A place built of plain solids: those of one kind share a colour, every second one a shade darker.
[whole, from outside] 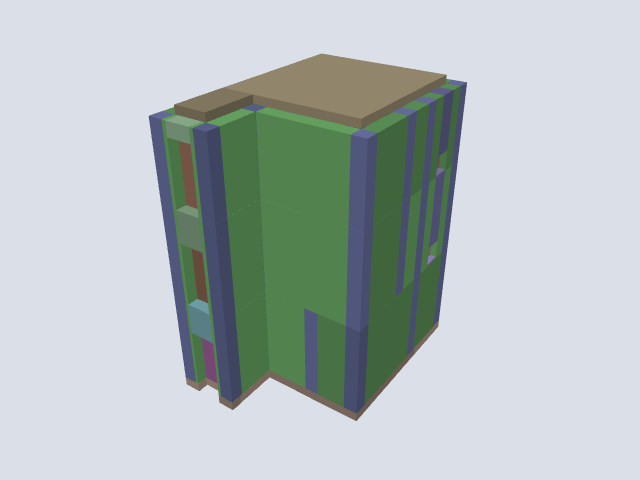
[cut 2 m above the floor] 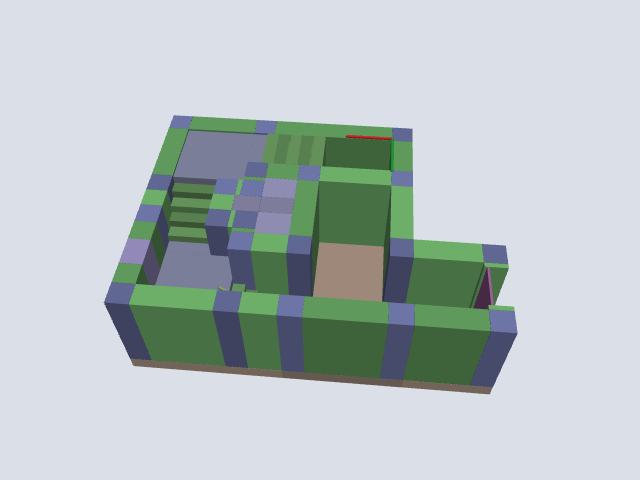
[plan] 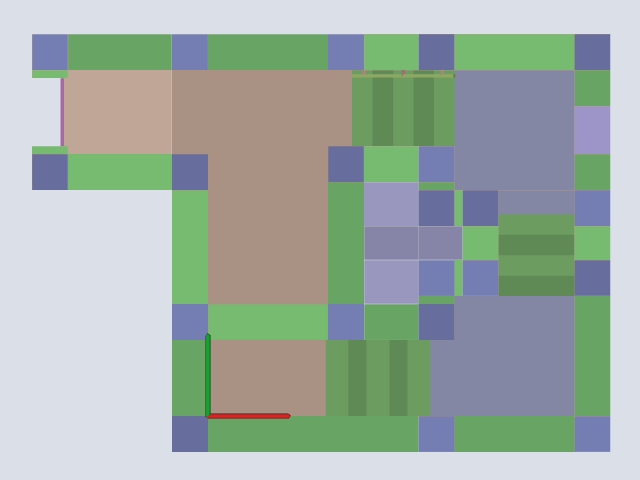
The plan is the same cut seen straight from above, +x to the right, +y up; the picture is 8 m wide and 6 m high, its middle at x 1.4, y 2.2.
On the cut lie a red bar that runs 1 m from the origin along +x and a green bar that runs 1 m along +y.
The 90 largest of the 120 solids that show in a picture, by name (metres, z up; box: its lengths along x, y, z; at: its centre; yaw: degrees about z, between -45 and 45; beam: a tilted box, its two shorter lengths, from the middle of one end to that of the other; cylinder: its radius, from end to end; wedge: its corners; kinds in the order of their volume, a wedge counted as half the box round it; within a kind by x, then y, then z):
{
 "wall_1": {"box": [1.3, 0.45, 3.03], "at": [-1.1, 3.05, 1.51]},
 "wall_2": {"box": [1.3, 0.45, 3.03], "at": [-1.1, 3.05, 4.54]},
 "wall_3": {"box": [1.3, 0.45, 2.44], "at": [-1.1, 3.05, 7.27]},
 "wall_4": {"box": [1.3, 0.45, 3.03], "at": [-1.1, 4.55, 1.51]},
 "wall_5": {"box": [1.3, 0.45, 2.44], "at": [-1.1, 4.55, 7.27]},
 "wall_6": {"box": [0.45, 0.95, 3.03], "at": [-0.23, 0.47, 1.51]},
 "wall_7": {"box": [0.45, 2.82, 3.03], "at": [-0.23, 1.41, 4.54]},
 "wall_8": {"box": [0.45, 2.82, 2.44], "at": [-0.23, 1.41, 7.27]},
 "wall_9": {"box": [0.45, 1.42, 3.03], "at": [-0.23, 2.11, 1.51]},
 "wall_10": {"box": [1.5, 0.45, 3.03], "at": [0.75, -0.23, 4.54]},
 "wall_11": {"box": [1.5, 0.45, 2.44], "at": [0.75, -0.23, 7.27]},
 "wall_12": {"box": [1.5, 0.45, 2.4], "at": [0.75, 1.18, 1.2]},
 "wall_13": {"box": [1.5, 0.45, 3.03], "at": [0.75, 4.55, 1.51]},
 "wall_14": {"box": [2.63, 0.45, 3.03], "at": [1.31, -0.23, 1.51]},
 "wall_15": {"box": [0.45, 1.52, 3.03], "at": [1.73, 2.16, 1.51]},
 "wall_16": {"box": [0.68, 0.45, 3.03], "at": [2.29, -0.23, 4.54]},
 "wall_17": {"box": [0.68, 0.45, 2.44], "at": [2.29, -0.23, 7.27]},
 "wall_18": {"box": [0.68, 0.45, 3.03], "at": [2.29, 1.18, 1.51]},
 "wall_19": {"box": [0.68, 0.45, 3.03], "at": [2.29, 3.15, 1.51]},
 "wall_20": {"box": [0.68, 0.45, 3.03], "at": [2.29, 4.55, 1.51]},
 "wall_21": {"box": [0.45, 0.45, 3.03], "at": [3.31, -0.23, 4.54]},
 "wall_22": {"box": [0.45, 0.45, 2.44], "at": [3.31, -0.23, 7.27]},
 "wall_23": {"box": [0.45, 0.42, 3.03], "at": [3.4, 2.16, 1.51]},
 "wall_24": {"box": [1.5, 0.45, 3.03], "at": [3.83, -0.23, 1.51]},
 "wall_25": {"box": [1.5, 0.45, 3.03], "at": [3.83, 4.55, 1.51]},
 "wall_26": {"box": [0.45, 0.45, 3.03], "at": [4.36, -0.23, 4.54]},
 "wall_27": {"box": [0.45, 0.45, 2.44], "at": [4.36, -0.23, 7.27]},
 "wall_28": {"box": [0.45, 1.5, 3.03], "at": [4.8, 0.75, 1.51]},
 "wall_29": {"box": [0.45, 0.42, 3.03], "at": [4.8, 2.16, 1.51]},
 "wall_30": {"box": [0.45, 0.45, 3.03], "at": [4.8, 3.05, 1.51]},
 "wall_31": {"box": [0.45, 0.45, 3.03], "at": [4.8, 4.1, 1.51]},
 "wallpost_1": {"box": [0.45, 0.45, 3.03], "at": [-1.98, 3.05, 1.51]},
 "wallpost_2": {"box": [0.45, 0.45, 3.03], "at": [-1.98, 3.05, 4.54]},
 "wallpost_3": {"box": [0.45, 0.45, 2.44], "at": [-1.98, 3.05, 7.27]},
 "wallpost_4": {"box": [0.45, 0.45, 3.03], "at": [-1.98, 4.55, 1.51]},
 "wallpost_5": {"box": [0.45, 0.45, 3.03], "at": [-1.98, 4.55, 4.54]},
 "wallpost_6": {"box": [0.45, 0.45, 2.44], "at": [-1.98, 4.55, 7.27]},
 "wallpost_7": {"box": [0.45, 0.45, 3.03], "at": [-0.23, -0.23, 1.51]},
 "wallpost_8": {"box": [0.45, 0.45, 3.03], "at": [-0.23, -0.23, 4.54]},
 "wallpost_9": {"box": [0.45, 0.45, 2.44], "at": [-0.23, -0.23, 7.27]},
 "wallpost_10": {"box": [0.45, 0.45, 3.03], "at": [-0.23, 1.18, 1.51]},
 "wallpost_11": {"box": [0.45, 0.45, 3.03], "at": [-0.23, 3.05, 1.51]},
 "wallpost_12": {"box": [0.45, 0.45, 2.44], "at": [-0.23, 3.05, 7.27]},
 "wallpost_13": {"box": [0.45, 0.45, 3.03], "at": [-0.23, 4.55, 1.51]},
 "wallpost_14": {"box": [0.45, 0.45, 3.03], "at": [1.73, -0.23, 4.54]},
 "wallpost_15": {"box": [0.45, 0.45, 2.44], "at": [1.73, -0.23, 7.27]},
 "wallpost_16": {"box": [0.45, 0.45, 3.03], "at": [1.73, 1.18, 1.51]},
 "wallpost_17": {"box": [0.45, 0.45, 3.03], "at": [1.73, 3.15, 1.51]},
 "wallpost_18": {"box": [0.45, 0.45, 3.03], "at": [1.73, 4.55, 1.51]},
 "wallpost_19": {"box": [0.45, 0.45, 3.03], "at": [2.85, -0.23, 1.51]},
 "wallpost_20": {"box": [0.45, 0.45, 3.03], "at": [2.85, -0.23, 4.54]},
 "wallpost_21": {"box": [0.45, 0.45, 2.44], "at": [2.85, -0.23, 7.27]},
 "wallpost_22": {"box": [0.45, 0.45, 3.03], "at": [2.85, 1.18, 1.51]},
 "wallpost_23": {"box": [0.45, 0.45, 3.03], "at": [2.85, 1.73, 1.51]},
 "wallpost_24": {"box": [0.45, 0.45, 3.03], "at": [2.85, 2.6, 1.51]},
 "wallpost_25": {"box": [0.45, 0.45, 3.03], "at": [2.85, 3.15, 1.51]},
 "wallpost_26": {"box": [0.45, 0.45, 3.03], "at": [2.85, 4.55, 1.51]},
 "wallpost_27": {"box": [0.45, 0.45, 3.03], "at": [3.4, 1.73, 1.51]},
 "wallpost_28": {"box": [0.45, 0.45, 3.03], "at": [3.4, 2.6, 1.51]},
 "wallpost_29": {"box": [0.45, 0.45, 3.03], "at": [4.8, -0.23, 1.51]},
 "wallpost_30": {"box": [0.45, 0.45, 3.03], "at": [4.8, -0.23, 4.54]},
 "wallpost_31": {"box": [0.45, 0.45, 2.44], "at": [4.8, -0.23, 7.27]},
 "wallpost_32": {"box": [0.45, 0.45, 3.03], "at": [4.8, 1.73, 1.51]},
 "wallpost_33": {"box": [0.45, 0.45, 3.03], "at": [4.8, 2.6, 1.51]},
 "wallpost_34": {"box": [0.45, 0.45, 3.03], "at": [4.8, 4.55, 1.51]},
 "core_fill_1": {"box": [0.68, 0.55, 8.49], "at": [2.29, 1.68, 4.24]},
 "core_fill_2": {"box": [0.68, 0.42, 8.49], "at": [2.29, 2.16, 4.24]},
 "core_fill_3": {"box": [0.68, 0.55, 8.49], "at": [2.29, 2.65, 4.24]},
 "core_fill_4": {"box": [0.55, 0.42, 8.49], "at": [2.9, 2.16, 4.24]},
 "floor_slab_1": {"box": [1.4, 1.95, 0.3], "at": [-1.15, 3.8, -0.15]},
 "floor_slab_2": {"box": [2.4, 5.22, 0.3], "at": [0.75, 2.16, -0.15]},
 "floor_slab_3": {"box": [0.55, 2.4, 0.3], "at": [2.9, 0.75, -0.15]},
 "floor_slab_4": {"box": [0.55, 2.4, 0.3], "at": [2.9, 3.57, -0.15]},
 "floor_slab_5": {"box": [1.85, 5.22, 0.3], "at": [4.11, 2.16, -0.15]},
 "landing_slab_1": {"box": [0.33, 0.95, 1.96], "at": [2.92, 0.47, 0.98]},
 "landing_slab_2": {"box": [1.5, 1.5, 1.96], "at": [3.83, 0.75, 0.98]},
 "landing_slab_3": {"box": [1.5, 1.5, 1.07], "at": [3.83, 3.57, 0.53]},
 "roof_slab_1": {"box": [1.75, 1.05, 0.25], "at": [-0.88, 3.8, 8.61]},
 "roof_slab_2": {"box": [4.58, 4.32, 0.25], "at": [2.29, 2.16, 8.61]},
 "tread_slab_1": {"box": [0.29, 0.95, 2.85], "at": [1.61, 0.47, 1.42]},
 "tread_slab_2": {"box": [0.29, 0.95, 2.67], "at": [1.87, 0.47, 1.33]},
 "tread_slab_3": {"box": [0.29, 0.95, 2.49], "at": [2.12, 0.47, 1.25]},
 "tread_slab_4": {"box": [0.29, 0.95, 2.31], "at": [2.38, 0.47, 1.16]},
 "tread_slab_5": {"box": [0.29, 0.95, 2.14], "at": [2.64, 0.47, 1.07]},
 "tread_slab_6": {"box": [0.95, 0.29, 1.78], "at": [4.11, 1.61, 0.89]},
 "tread_slab_7": {"box": [0.95, 0.29, 1.6], "at": [4.11, 1.87, 0.8]},
 "wall_head_win_1": {"box": [0.6, 0.45, 2.37], "at": [3.83, -0.23, 4.87]},
 "wall_head_win_2": {"box": [0.6, 0.45, 1.78], "at": [3.83, -0.23, 7.6]},
 "wall_sill_win_1": {"box": [0.45, 0.6, 2.07], "at": [4.8, 3.57, 1.03]},
 "wall_head_door_yard_1": {"box": [0.45, 0.85, 1.03], "at": [-1.98, 3.8, 2.51]}
}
